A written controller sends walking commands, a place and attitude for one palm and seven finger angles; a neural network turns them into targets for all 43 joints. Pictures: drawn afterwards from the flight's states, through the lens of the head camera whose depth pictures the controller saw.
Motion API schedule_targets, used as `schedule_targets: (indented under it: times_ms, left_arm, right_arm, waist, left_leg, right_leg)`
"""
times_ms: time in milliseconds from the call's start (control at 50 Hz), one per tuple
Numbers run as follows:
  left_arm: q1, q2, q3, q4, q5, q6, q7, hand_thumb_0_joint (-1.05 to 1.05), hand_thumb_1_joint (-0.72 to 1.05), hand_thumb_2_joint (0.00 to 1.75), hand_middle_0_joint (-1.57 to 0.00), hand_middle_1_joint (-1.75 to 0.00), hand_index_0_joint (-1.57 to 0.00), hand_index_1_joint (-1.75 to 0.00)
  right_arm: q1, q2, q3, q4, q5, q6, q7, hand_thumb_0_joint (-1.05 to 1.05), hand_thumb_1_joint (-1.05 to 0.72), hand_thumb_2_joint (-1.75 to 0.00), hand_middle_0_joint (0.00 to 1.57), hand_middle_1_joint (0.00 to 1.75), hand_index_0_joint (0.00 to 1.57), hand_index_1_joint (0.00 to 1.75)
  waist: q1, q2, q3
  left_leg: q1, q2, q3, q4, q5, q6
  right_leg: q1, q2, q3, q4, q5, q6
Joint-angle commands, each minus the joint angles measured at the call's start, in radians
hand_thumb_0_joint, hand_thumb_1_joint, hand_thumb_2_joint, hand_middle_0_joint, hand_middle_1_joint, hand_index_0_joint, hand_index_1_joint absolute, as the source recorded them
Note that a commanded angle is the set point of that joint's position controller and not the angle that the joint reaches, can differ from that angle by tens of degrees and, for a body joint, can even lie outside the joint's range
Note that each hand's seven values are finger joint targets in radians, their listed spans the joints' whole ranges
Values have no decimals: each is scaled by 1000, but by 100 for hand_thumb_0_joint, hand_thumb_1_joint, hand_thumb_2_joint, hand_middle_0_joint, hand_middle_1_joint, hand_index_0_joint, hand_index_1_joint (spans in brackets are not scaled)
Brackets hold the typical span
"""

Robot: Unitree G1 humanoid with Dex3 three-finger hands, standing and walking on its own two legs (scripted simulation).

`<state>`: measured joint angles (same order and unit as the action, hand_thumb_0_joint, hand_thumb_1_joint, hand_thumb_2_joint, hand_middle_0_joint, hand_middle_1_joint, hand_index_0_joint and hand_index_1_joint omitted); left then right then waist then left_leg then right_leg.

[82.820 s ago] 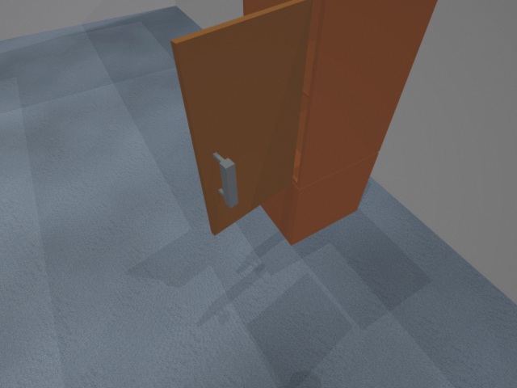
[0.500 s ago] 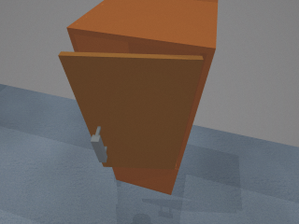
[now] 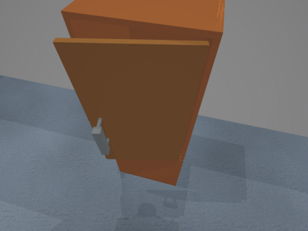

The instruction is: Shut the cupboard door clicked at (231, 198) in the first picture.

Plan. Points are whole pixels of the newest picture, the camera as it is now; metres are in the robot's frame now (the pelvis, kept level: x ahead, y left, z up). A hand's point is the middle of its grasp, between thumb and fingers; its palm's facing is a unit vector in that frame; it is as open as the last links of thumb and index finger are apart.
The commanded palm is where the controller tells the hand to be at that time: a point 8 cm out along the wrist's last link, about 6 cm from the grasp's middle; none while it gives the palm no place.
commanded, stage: come to a stop and stand still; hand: left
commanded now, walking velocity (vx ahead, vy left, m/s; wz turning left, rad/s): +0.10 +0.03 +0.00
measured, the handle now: (102, 136) +0.41 +0.21 -0.10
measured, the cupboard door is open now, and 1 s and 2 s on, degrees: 13 13 13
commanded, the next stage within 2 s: look again from close up in 0.98 s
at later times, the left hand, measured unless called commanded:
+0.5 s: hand out of the picture -0.01 +0.16 -0.18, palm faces +0.08 -0.98 -0.16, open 7.3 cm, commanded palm none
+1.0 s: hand out of the picture +0.01 +0.17 -0.17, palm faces +0.07 -0.98 -0.17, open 7.3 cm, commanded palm none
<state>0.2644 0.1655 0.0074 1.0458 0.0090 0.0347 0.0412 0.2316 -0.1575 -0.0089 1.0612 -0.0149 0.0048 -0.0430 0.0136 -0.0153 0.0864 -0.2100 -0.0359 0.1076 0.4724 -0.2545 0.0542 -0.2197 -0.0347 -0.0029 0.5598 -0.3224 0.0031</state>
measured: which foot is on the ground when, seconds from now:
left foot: down 0.00-1.00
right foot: down 0.00-1.00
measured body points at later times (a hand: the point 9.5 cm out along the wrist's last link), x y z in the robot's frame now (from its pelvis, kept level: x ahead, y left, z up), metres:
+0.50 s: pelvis +0.01 -0.01 +0.00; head +0.02 +0.01 +0.45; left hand -0.01 +0.21 -0.16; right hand -0.02 -0.22 -0.15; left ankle +0.00 +0.09 -0.74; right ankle -0.02 -0.12 -0.74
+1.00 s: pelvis +0.03 +0.01 +0.01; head +0.04 +0.01 +0.45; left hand +0.01 +0.22 -0.16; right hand +0.03 -0.21 -0.15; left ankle +0.00 +0.09 -0.74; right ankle -0.02 -0.12 -0.74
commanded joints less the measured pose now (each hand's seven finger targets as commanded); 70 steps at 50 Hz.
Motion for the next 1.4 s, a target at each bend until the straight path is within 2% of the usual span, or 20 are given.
schedule_targets:
  times_ms: [0,40,80,120,240,280,360,380,460,620,700,1040,1060,1080,1100,1120,1160,1180,1220,1380]
  left_arm:
    - [99,72,26,-53,9,-3,4,0,90,90,-20,-30,-20,-30]
    - [108,81,16,-45,14,-22,3,0,90,90,-20,-30,-20,-30]
    - [51,126,10,-49,9,-40,-1,0,90,90,-20,-30,-20,-30]
    - [15,143,10,-60,9,-43,-3,0,90,90,-20,-30,-20,-30]
    - [41,148,25,-55,8,-46,-12,0,90,90,-20,-30,-20,-30]
    - [45,138,27,-51,8,-45,-13,0,90,90,-20,-30,-20,-30]
    - [69,90,17,-28,5,-42,-13,0,90,90,-20,-30,-20,-30]
    - [87,81,13,-16,4,-46,-12,0,90,90,-20,-30,-20,-30]
    - [110,58,5,23,1,-51,-7,0,90,90,-20,-30,-20,-30]
    - [115,49,1,58,0,-53,2,0,90,90,-20,-30,-20,-30]
    - [114,42,-1,64,2,-49,4,0,90,90,-20,-30,-20,-30]
    - [114,51,1,68,3,-48,3,0,90,90,-20,-30,-20,-30]
    - [70,215,-10,-24,7,-65,9,0,90,90,-20,-30,-20,-30]
    - [80,142,13,-16,9,-62,12,0,90,90,-20,-30,-20,-30]
    - [104,109,3,-13,0,-65,15,0,90,90,-20,-30,-20,-30]
    - [131,79,1,-8,0,-66,18,0,90,90,-20,-30,-20,-30]
    - [149,82,1,-7,5,-65,19,0,90,90,-20,-30,-20,-30]
    - [139,88,5,-10,4,-64,18,0,90,90,-20,-30,-20,-30]
    - [96,102,5,-32,3,-60,14,0,90,90,-20,-30,-20,-30]
    - [87,114,-5,-52,2,-56,8,0,90,90,-20,-30,-20,-30]
  right_arm:
    - [28,-147,-43,-67,-2,-4,-8,0,-90,-90,20,30,20,30]
    - [-2,-99,-29,-83,2,-5,9,0,-90,-90,20,30,20,30]
    - [30,-61,-17,-66,0,9,23,0,-90,-90,20,30,20,30]
    - [54,-63,-15,-39,-9,12,33,0,-90,-90,20,30,20,30]
    - [113,-65,-5,-10,-12,-2,37,0,-90,-90,20,30,20,30]
    - [131,-61,-3,-2,-11,-7,34,0,-90,-90,20,30,20,30]
    - [141,-59,8,4,-5,-26,21,0,-90,-90,20,30,20,30]
    - [144,-69,11,5,-2,-34,18,0,-90,-90,20,30,20,30]
    - [154,-70,11,25,4,-48,5,0,-90,-90,20,30,20,30]
    - [159,-58,9,54,7,-47,-2,0,-90,-90,20,30,20,30]
    - [147,-54,11,65,7,-44,-3,0,-90,-90,20,30,20,30]
    - [119,-71,11,58,5,-45,-5,0,-90,-90,20,30,20,30]
    - [52,-182,-12,-44,4,-47,11,0,-90,-90,20,30,20,30]
    - [90,-201,-40,-49,-7,-67,0,0,-90,-90,20,30,20,30]
    - [101,-159,-35,-39,-5,-66,-6,0,-90,-90,20,30,20,30]
    - [110,-132,-29,-41,0,-60,-9,0,-90,-90,20,30,20,30]
    - [93,-117,-22,-60,1,-46,-5,0,-90,-90,20,30,20,30]
    - [74,-113,-23,-70,3,-35,-2,0,-90,-90,20,30,20,30]
    - [64,-104,-22,-76,2,-18,6,0,-90,-90,20,30,20,30]
    - [36,-108,-9,-52,3,-16,20,0,-90,-90,20,30,20,30]
  waist:
    - [15,99,-104]
    - [17,-22,-82]
    - [-19,-162,-46]
    - [-27,-144,23]
    - [-17,-64,42]
    - [-21,11,56]
    - [3,95,55]
    - [11,102,6]
    - [14,53,-51]
    - [0,13,-67]
    - [-1,1,-16]
    - [-4,9,-34]
    - [-19,-18,17]
    - [-25,119,-92]
    - [-13,174,-209]
    - [-12,149,-238]
    - [-2,16,-165]
    - [-10,-49,-101]
    - [-30,-65,-24]
    - [-18,-19,11]
  left_leg:
    - [-6,272,-221,-68,438,89]
    - [-104,147,-150,-29,48,16]
    - [-54,59,-80,48,-122,-37]
    - [-19,59,-78,87,-77,-36]
    - [-36,63,-66,54,-77,-35]
    - [-25,71,-80,10,-65,-35]
    - [-73,127,-168,-117,35,-9]
    - [-60,143,-184,-120,106,0]
    - [3,149,-169,-98,305,9]
    - [63,143,-153,-87,363,3]
    - [49,140,-158,-107,330,4]
    - [88,138,-154,-119,353,1]
    - [92,101,-195,-106,487,-17]
    - [133,166,-207,-38,676,-34]
    - [211,173,-208,6,821,-22]
    - [216,178,-202,37,805,-10]
    - [99,149,-171,74,578,-3]
    - [30,124,-156,60,366,-11]
    - [-23,103,-139,15,112,-21]
    - [-18,105,-141,-47,74,-16]
  right_leg:
    - [-19,-21,21,49,44,-27]
    - [12,-83,132,-124,90,-47]
    - [-105,-186,250,-303,-163,-100]
    - [-208,-181,263,-387,-356,-112]
    - [-168,-157,196,-352,-342,-111]
    - [-175,-137,163,-309,-287,-106]
    - [-71,-57,56,-181,-37,-61]
    - [-14,-52,38,-150,49,-55]
    - [56,-60,17,-131,181,-43]
    - [71,-73,19,-145,253,-36]
    - [54,-73,19,-157,225,-32]
    - [70,-79,26,-175,261,-33]
    - [-9,-39,21,-122,334,-40]
    - [14,-53,-7,-38,207,-38]
    - [34,-45,-7,-39,236,-51]
    - [43,-46,-5,-55,249,-51]
    - [77,-69,27,-90,405,-53]
    - [65,-95,48,-104,459,-54]
    - [11,-114,75,-131,357,-61]
    - [-24,-83,85,-186,147,-46]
